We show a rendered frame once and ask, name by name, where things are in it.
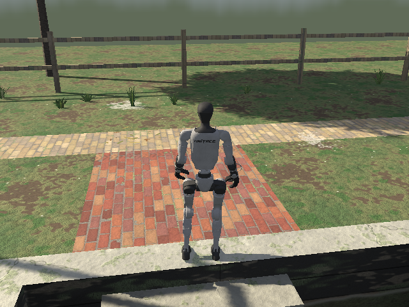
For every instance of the right robot upper arm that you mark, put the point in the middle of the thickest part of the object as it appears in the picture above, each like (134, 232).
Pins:
(227, 145)

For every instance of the left robot hand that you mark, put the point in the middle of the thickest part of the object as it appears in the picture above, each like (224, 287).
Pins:
(179, 176)

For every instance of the right robot shin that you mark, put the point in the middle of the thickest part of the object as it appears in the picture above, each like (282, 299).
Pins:
(216, 230)

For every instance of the robot head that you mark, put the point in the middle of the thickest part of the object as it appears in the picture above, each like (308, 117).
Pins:
(205, 111)

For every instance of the robot left forearm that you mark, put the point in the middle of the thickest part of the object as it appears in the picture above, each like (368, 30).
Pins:
(178, 167)

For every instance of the left robot upper arm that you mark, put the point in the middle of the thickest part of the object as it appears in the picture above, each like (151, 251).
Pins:
(182, 145)

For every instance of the robot right forearm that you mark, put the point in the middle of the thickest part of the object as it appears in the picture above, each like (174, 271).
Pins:
(232, 169)

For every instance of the right robot hand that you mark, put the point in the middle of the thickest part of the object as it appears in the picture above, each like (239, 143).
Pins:
(230, 179)

